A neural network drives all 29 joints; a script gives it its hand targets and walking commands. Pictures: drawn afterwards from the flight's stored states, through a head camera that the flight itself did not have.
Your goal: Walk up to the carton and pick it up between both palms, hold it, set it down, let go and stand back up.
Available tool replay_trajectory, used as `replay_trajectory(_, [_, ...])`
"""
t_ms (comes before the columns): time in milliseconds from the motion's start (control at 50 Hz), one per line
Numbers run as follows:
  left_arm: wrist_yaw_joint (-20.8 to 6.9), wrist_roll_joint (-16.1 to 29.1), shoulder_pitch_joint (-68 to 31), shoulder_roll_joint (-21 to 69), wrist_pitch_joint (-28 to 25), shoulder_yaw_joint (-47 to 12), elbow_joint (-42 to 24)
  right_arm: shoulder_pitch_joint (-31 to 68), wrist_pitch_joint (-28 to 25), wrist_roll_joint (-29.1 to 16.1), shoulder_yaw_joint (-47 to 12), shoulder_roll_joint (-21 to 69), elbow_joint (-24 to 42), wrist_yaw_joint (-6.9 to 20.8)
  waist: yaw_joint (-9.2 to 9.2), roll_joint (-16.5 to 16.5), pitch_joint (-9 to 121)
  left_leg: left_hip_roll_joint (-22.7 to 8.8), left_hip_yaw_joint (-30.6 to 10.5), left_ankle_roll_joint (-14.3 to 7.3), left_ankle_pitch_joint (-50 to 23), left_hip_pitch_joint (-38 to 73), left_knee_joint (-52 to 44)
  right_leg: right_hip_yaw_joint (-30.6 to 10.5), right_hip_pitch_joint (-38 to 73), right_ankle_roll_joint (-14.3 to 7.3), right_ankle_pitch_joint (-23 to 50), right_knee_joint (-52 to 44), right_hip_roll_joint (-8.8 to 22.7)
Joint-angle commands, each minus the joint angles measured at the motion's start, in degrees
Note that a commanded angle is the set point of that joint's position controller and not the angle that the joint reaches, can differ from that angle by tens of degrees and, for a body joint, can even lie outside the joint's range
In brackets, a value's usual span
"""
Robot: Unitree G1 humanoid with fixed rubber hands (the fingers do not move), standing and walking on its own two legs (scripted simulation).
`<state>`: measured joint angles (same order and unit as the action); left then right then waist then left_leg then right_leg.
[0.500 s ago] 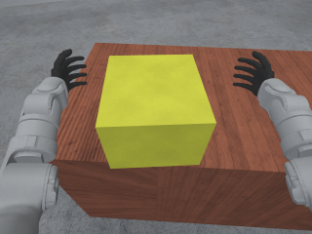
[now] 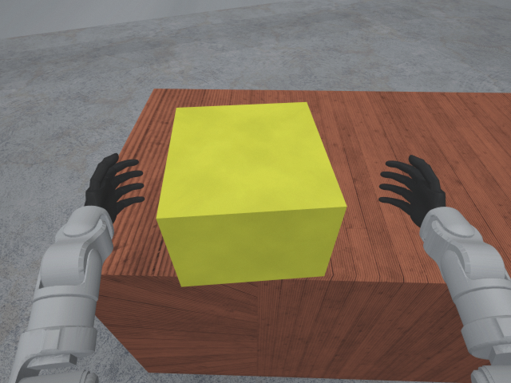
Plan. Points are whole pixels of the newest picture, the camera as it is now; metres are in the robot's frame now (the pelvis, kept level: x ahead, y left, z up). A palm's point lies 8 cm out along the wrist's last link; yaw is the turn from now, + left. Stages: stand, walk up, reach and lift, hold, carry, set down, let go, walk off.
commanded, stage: set down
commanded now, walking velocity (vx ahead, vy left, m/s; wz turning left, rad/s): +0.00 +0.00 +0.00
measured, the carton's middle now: (247, 188) +0.48 +0.05 +0.03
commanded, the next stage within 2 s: let go in 2.00 s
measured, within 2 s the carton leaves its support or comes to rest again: neither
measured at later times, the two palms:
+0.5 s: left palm (102, 264) +0.29 +0.26 +0.08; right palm (430, 264) +0.30 -0.23 +0.07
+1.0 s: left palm (113, 328) +0.22 +0.24 +0.00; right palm (425, 322) +0.24 -0.22 +0.00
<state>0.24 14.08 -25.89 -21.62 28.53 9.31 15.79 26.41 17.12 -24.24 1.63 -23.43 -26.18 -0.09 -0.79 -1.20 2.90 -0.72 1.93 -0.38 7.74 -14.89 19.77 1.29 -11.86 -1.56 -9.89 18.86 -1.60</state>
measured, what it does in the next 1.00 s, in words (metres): stands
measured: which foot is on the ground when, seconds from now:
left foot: down 0.00-1.00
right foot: down 0.00-1.00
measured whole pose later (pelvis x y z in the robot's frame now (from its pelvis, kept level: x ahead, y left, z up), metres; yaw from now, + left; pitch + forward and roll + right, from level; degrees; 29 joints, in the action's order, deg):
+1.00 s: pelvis +0.02 +0.00 +0.00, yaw +0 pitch -3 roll +0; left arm 0.5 9.4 11.6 -14.7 5.1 2.0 10.1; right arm -12.8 0.5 -14.4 0.7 -15.9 -12.5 1.5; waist -2.4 -1.0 -2.2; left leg -0.2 1.6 -0.4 11.0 -6.6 20.3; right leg 0.5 -3.3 -1.4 -12.7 18.6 -1.4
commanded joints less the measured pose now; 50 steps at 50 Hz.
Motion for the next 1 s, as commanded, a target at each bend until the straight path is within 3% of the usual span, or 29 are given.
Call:
replay_trajectory(0, [-0.23, -1.27, -14.00, -9.31, -2.62, 3.79, -10.29, 15.35, -2.70, 0.25, 3.57, -9.53, 11.71, 0.43, -0.37, 1.62, 18.62, 1.67, -0.84, 0.51, -12.48, 13.82, -0.72, -1.76, 4.90, 1.99, 9.38, -2.41, -0.61])
replay_trajectory(260, [0.19, -0.69, -0.01, -7.39, -9.84, 3.46, -20.61, -0.46, -8.09, 2.23, 5.36, -7.38, 25.13, 0.12, -0.68, 1.81, 15.18, 2.04, -0.96, 1.30, -14.46, 16.45, -0.14, -2.51, 3.65, 1.55, 10.72, -2.97, -0.29])
replay_trajectory(380, [-0.17, -1.07, 10.01, -5.39, -11.60, 2.84, -22.68, -10.64, -9.61, 2.49, 5.05, -6.51, 26.92, 0.34, -0.73, 1.68, 12.56, 1.93, -1.30, 1.83, -17.79, 18.89, -0.01, -2.75, 3.44, 0.95, 12.02, -4.04, -0.37])
replay_trajectory(500, [-0.44, -1.54, 18.23, -4.08, -16.83, 1.86, -22.47, -19.71, -12.96, 3.50, 4.36, -4.64, 28.97, 0.93, -1.64, 1.08, 9.67, 2.02, -1.59, 1.75, -18.17, 18.92, -0.21, -3.26, 3.12, 0.61, 11.19, -4.97, 0.02])
replay_trajectory(720, [-0.08, -2.39, 27.22, -2.96, -25.78, -2.15, -20.26, -30.02, -19.12, 6.80, 3.70, -2.10, 29.04, 1.27, -1.71, 1.52, 4.19, 2.04, -1.82, 1.93, -15.92, 18.47, 0.33, -3.53, 1.81, 0.18, 8.70, -5.48, 0.81])
replay_trajectory(780, [0.39, -2.34, 28.03, -2.51, -26.26, -3.31, -19.66, -31.10, -19.10, 8.08, 3.73, -1.31, 29.03, 1.34, -1.46, 0.84, 2.93, 1.93, -1.80, 1.67, -13.41, 17.06, 0.00, -3.66, 1.82, 0.11, 7.01, -5.42, 1.09])
replay_trajectory(860, [0.49, -3.75, 30.30, -1.34, -25.72, -3.88, -15.05, -33.25, -18.31, 9.47, 2.93, -0.58, 24.30, 1.58, -1.30, 0.77, 1.11, 1.77, -1.71, 1.70, -12.82, 16.58, -0.01, -3.73, 2.22, -0.04, 7.03, -5.09, 1.30])
replay_trajectory(980, [0.29, -6.03, 33.40, -0.18, -25.77, -3.91, -13.48, -35.77, -19.57, 10.55, 1.57, 0.01, 21.03, 1.63, -1.44, 1.19, 2.06, 1.88, -1.56, 2.56, -17.67, 17.18, 0.69, -3.34, 4.40, 0.33, 12.42, -4.24, 1.01])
